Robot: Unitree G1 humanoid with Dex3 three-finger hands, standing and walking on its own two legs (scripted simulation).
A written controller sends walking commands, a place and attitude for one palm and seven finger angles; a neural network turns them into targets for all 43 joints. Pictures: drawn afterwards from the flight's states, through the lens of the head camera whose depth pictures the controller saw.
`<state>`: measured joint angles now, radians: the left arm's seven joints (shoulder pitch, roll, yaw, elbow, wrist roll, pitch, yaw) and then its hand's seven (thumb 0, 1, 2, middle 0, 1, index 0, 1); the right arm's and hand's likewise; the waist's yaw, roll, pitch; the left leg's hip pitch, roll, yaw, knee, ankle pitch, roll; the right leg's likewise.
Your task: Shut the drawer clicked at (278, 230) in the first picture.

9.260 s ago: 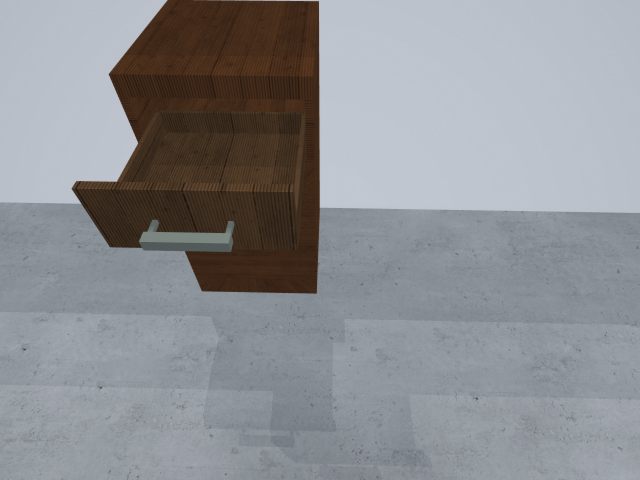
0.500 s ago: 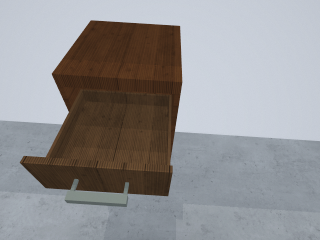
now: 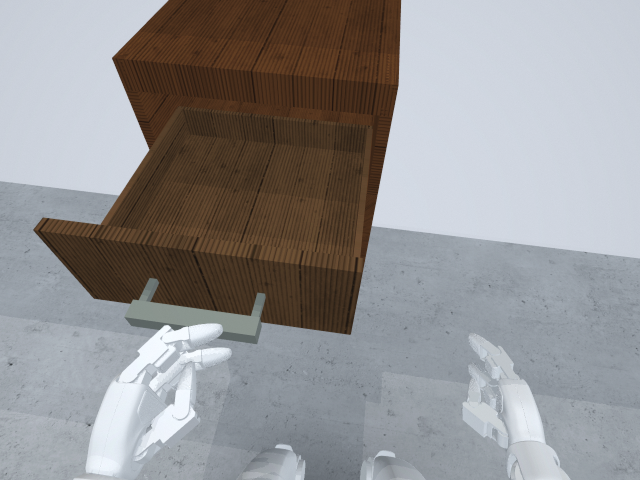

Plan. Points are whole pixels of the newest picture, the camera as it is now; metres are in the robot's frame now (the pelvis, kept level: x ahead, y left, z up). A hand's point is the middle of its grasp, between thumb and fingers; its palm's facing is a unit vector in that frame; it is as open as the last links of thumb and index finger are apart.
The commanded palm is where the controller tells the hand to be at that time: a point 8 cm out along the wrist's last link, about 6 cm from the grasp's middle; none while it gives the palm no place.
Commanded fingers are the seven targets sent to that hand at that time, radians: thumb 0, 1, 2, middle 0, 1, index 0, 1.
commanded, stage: raise the hand and make a fist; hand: left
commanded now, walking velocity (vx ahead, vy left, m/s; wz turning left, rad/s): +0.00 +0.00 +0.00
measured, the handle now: (200, 307) +0.31 +0.19 +0.03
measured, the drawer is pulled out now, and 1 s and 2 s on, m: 0.30 0.30 0.30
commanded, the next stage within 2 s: bring the fist close to the handle in 1.38 s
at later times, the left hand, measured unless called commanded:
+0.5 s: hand (169, 423) +0.16 +0.16 +0.09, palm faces -0.01 -1.00 -0.06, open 3.3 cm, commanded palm +0.11 +0.22 +0.10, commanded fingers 0.00 0.90 0.90 -1.24 -1.43 -1.24 -1.43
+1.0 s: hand (153, 439) +0.14 +0.15 +0.13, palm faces -0.02 -1.00 -0.04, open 3.3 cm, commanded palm +0.08 +0.21 +0.13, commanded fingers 0.00 0.90 0.90 -1.40 -1.60 -1.40 -1.60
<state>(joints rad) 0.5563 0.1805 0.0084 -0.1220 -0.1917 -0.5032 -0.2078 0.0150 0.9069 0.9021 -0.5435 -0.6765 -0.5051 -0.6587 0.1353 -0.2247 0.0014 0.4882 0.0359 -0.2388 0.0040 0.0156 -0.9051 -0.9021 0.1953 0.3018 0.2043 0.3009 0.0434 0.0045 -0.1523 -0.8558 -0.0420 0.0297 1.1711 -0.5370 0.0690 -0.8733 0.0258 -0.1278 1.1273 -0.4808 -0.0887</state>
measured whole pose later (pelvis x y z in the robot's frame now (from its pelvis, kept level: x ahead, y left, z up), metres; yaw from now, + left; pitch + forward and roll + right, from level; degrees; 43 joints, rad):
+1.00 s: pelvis +0.02 +0.01 +0.03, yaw +0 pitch +8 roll -2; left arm 0.87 0.21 0.03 -0.45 -0.24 -0.33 -0.22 0.02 0.90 0.90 -1.39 -1.59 -1.39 -1.59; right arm 0.23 -0.20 0.02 0.47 0.06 -0.26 -0.01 0.02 -0.90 -0.90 0.20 0.30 0.21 0.30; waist 0.03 0.05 -0.16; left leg -0.65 -0.04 0.01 1.00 -0.49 0.07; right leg -0.66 0.04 -0.13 0.94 -0.43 -0.07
